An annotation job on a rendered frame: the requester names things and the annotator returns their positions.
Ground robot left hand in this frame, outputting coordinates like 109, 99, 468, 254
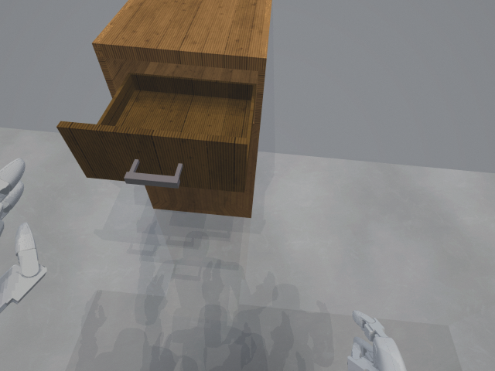
0, 158, 47, 313

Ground cabinet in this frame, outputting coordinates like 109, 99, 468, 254
92, 0, 272, 218

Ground drawer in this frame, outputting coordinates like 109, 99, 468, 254
56, 73, 257, 192

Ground robot right hand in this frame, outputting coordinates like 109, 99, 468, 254
347, 310, 407, 371

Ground handle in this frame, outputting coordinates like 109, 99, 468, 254
124, 159, 183, 189

